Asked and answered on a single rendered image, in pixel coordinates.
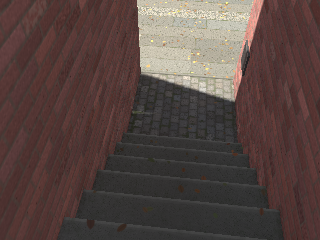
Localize stairs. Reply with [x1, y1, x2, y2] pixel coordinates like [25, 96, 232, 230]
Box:
[57, 132, 284, 240]

